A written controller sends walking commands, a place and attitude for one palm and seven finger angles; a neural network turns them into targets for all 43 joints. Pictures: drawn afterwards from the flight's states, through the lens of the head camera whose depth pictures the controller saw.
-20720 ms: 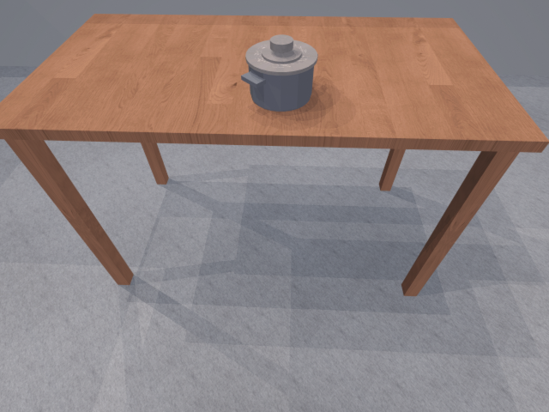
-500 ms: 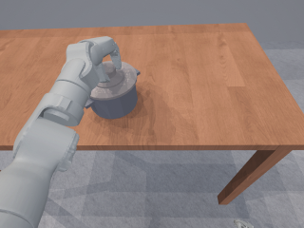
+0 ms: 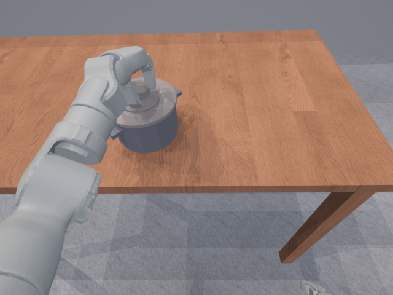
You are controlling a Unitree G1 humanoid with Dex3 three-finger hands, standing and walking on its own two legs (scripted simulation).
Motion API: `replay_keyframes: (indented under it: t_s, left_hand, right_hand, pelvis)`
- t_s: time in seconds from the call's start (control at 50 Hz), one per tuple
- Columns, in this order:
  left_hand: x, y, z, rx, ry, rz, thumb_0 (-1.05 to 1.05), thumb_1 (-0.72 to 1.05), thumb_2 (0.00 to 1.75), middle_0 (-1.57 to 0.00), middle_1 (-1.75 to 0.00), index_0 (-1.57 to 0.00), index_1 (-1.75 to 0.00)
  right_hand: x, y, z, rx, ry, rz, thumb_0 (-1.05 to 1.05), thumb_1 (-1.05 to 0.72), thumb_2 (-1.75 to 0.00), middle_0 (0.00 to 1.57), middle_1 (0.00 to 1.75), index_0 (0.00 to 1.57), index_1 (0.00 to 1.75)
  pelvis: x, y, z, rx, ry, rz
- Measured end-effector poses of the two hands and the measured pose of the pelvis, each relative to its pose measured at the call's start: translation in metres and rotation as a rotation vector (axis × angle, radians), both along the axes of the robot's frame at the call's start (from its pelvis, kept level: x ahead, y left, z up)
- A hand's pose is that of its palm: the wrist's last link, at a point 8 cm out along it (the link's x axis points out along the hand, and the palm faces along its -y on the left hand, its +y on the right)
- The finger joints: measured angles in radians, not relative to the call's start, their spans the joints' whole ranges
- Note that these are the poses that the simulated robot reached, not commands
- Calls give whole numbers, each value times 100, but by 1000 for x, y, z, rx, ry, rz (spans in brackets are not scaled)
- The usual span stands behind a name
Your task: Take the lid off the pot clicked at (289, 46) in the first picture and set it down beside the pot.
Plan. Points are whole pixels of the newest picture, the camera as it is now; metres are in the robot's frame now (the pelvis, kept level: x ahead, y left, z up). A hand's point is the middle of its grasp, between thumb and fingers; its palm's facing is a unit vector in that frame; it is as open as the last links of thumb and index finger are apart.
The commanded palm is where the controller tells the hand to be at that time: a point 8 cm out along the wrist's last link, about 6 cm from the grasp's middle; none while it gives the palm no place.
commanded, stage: close the fingers and squeeze the knob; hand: left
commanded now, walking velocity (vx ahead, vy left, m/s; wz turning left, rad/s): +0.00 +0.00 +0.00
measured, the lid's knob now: (137, 90) +0.50 +0.11 +0.15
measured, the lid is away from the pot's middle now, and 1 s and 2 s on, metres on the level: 0.00 0.01 0.02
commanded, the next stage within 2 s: lift the lid straight up in 0.40 s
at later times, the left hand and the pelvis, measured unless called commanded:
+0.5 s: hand (131, 91) +0.47 +0.11 +0.17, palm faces -0.35 -0.10 -0.93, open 8.1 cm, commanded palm +0.46 +0.12 +0.24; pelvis +0.00 +0.00 +0.00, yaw +0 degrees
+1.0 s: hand (126, 84) +0.47 +0.12 +0.20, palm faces -0.33 -0.09 -0.94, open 8.1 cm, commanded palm +0.46 +0.12 +0.28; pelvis +0.00 -0.01 +0.00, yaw +1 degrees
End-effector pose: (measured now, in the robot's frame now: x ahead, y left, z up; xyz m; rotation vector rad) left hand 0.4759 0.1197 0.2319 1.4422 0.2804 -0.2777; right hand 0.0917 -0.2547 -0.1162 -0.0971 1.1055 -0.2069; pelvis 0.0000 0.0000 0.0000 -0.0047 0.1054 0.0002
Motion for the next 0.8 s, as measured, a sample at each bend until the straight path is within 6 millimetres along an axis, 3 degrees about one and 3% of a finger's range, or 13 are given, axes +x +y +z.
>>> replay_keyframes:
  t_s: [0.3,0.7,0.8]
  left_hand:
    - [-1,-2,0,26,2,8,-1,17,77,-65,-95,-62,-95]
    - [-6,-2,0,18,-4,2,-1,19,77,-63,-95,-62,-93]
    - [-6,0,8,29,-15,3,-1,19,77,-64,-94,-62,-93]
  right_hand:
    - [-7,-2,-4,5,24,-4,1,-91,-90,20,30,20,30]
    - [21,-6,2,-3,-40,29,1,-91,-90,20,30,20,30]
    - [23,-5,1,1,-47,33,1,-91,-90,20,30,20,30]
  pelvis:
    - [2,-1,0,1,-2,4]
    - [3,-5,1,1,-16,10]
    - [4,-5,1,3,-17,12]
